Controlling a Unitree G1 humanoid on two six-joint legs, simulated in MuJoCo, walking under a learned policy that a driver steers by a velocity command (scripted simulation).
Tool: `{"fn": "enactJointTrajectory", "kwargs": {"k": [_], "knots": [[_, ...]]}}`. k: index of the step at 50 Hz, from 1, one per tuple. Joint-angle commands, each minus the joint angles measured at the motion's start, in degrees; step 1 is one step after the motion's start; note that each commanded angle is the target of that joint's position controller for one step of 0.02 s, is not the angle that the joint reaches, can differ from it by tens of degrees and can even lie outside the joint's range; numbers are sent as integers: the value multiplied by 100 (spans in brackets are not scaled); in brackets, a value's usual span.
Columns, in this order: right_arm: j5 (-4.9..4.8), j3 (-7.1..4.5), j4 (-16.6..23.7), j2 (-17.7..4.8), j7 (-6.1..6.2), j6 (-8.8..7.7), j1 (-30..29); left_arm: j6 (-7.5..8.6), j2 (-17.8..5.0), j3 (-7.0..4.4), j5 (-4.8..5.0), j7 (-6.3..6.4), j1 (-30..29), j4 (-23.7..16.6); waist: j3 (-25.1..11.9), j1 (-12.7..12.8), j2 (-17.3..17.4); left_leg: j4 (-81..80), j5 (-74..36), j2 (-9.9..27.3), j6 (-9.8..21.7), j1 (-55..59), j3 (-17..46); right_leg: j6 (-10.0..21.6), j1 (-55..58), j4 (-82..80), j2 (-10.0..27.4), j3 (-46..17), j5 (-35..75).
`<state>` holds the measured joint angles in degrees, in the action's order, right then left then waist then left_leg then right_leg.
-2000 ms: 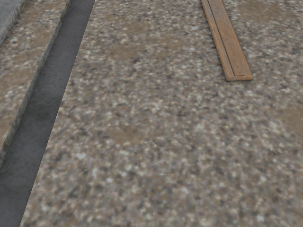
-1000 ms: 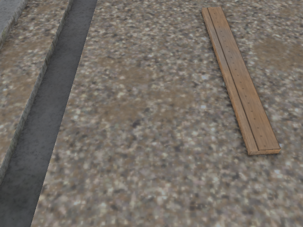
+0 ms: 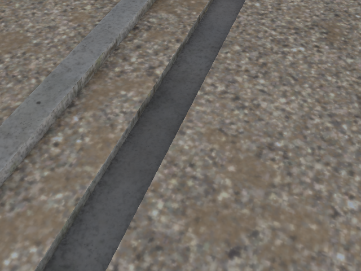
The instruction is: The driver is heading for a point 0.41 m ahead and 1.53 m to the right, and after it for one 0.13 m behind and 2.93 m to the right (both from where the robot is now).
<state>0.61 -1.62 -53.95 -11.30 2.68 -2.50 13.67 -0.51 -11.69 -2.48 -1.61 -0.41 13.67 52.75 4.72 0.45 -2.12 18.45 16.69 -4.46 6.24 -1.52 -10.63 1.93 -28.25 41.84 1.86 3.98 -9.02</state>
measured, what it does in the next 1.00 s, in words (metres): steps on the spot, turning right: right foot, then left foot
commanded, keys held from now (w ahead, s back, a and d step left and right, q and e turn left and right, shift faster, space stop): e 1.00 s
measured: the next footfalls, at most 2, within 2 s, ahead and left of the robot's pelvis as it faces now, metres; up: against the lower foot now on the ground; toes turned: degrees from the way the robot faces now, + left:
right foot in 0.10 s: +0.12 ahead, -0.09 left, +0.00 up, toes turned -7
left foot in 0.58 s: +0.13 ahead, +0.11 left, +0.00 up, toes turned -24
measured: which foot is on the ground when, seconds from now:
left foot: down 0.00-0.08, up 0.10-0.56, down 0.58-1.00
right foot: up 0.00-0.08, down 0.10-0.58, up 0.60-1.00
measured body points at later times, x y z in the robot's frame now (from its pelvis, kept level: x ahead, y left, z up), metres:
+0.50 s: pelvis +0.05 +0.00 +0.00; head +0.08 -0.01 +0.45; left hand +0.21 +0.26 -0.12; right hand +0.10 -0.28 -0.12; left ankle +0.09 +0.14 -0.71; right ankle +0.08 -0.08 -0.74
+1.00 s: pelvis +0.04 +0.03 +0.00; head +0.07 +0.01 +0.45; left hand +0.31 +0.18 -0.12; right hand -0.03 -0.26 -0.11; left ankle +0.09 +0.13 -0.74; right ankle -0.04 -0.05 -0.71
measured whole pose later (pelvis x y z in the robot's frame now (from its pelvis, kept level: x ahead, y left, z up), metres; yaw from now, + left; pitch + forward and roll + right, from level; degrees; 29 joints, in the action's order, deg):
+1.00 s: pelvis +0.04 +0.03 +0.00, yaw -34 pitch +0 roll +0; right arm 1.9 -2.6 -41.5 -15.7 0.9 0.6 12.8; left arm -5.1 -16.8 -4.0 -0.1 -3.2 8.6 42.5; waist 4.2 -1.0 -0.3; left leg 27.9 15.9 4.1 0.7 -11.8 -9.5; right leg -1.5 -18.8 43.6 -0.3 1.4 -25.6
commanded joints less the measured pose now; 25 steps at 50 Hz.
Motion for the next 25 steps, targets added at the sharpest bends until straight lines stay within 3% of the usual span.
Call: {"fn": "enactJointTrajectory", "kwargs": {"k": [1,3,4,5,6,7,8,9,10,12,14,20,25], "knots": [[4,-220,140,-897,89,62,300,61,-420,-90,-31,21,129,-364,-401,-59,757,661,-5882,1843,274,412,309,212,210,-275,-185,202,-556],[4,-273,199,-996,100,107,181,88,-466,-133,-20,46,472,-327,-534,96,734,1454,-6004,1862,247,350,293,432,599,-669,-339,247,-758],[6,-305,245,-1062,92,131,66,144,-500,-161,-23,65,851,-275,-692,372,539,2290,-5646,1726,76,59,137,595,1165,-1274,-324,106,-86],[-19,-321,438,-1082,67,121,-74,211,-995,-301,-38,113,1313,-273,-1055,673,-128,3892,-3955,1246,-246,-881,-62,1021,2148,-1645,441,-1024,2365],[-31,-217,727,-504,-29,177,110,159,-1627,-461,32,154,1159,-311,-1282,225,-1285,5579,1968,-193,-554,-2726,82,2135,3111,-1681,1905,-3072,5842],[108,-145,650,-457,-55,273,246,101,-1586,-472,235,113,1179,-326,-1747,278,-598,5881,2096,170,-574,-2610,1283,2400,2772,-1948,2047,-3248,4522],[39,-181,680,-593,-62,295,-1,25,-1333,-442,170,128,687,-457,-991,189,-282,5970,1673,337,-614,-2910,1325,2272,2135,-2157,1803,-2856,3124],[31,-227,726,-737,-58,273,-219,-56,-1019,-343,146,146,282,-540,-468,62,105,5534,1231,481,-655,-3018,1312,1927,1607,-2416,1422,-2481,2121],[83,-266,773,-852,-52,270,-310,-95,-859,-288,160,161,37,-621,-298,-33,116,5121,920,555,-715,-2988,1273,1638,1393,-2535,1100,-2218,1650],[154,-240,745,-717,-86,368,-100,-90,-883,-292,114,154,-45,-681,-518,-113,-88,4741,610,467,-836,-2693,1184,1433,1305,-2482,734,-1860,1783],[85,-202,791,-594,-89,421,-32,-40,-1081,-356,93,113,101,-666,-731,-92,-117,4243,617,437,-924,-2654,1178,1353,1499,-2406,646,-1860,1898],[26,-194,1109,-714,-47,464,-505,-148,-1277,-439,46,74,141,-823,-794,184,-479,3222,579,436,-978,-2694,1317,1219,1632,-2585,595,-2521,1],[-45,-172,1247,-772,-18,339,-360,-207,-1346,-485,8,11,-70,-969,-839,174,-579,2338,772,226,-799,-2125,1350,1099,1603,-2411,600,-3051,343]]}}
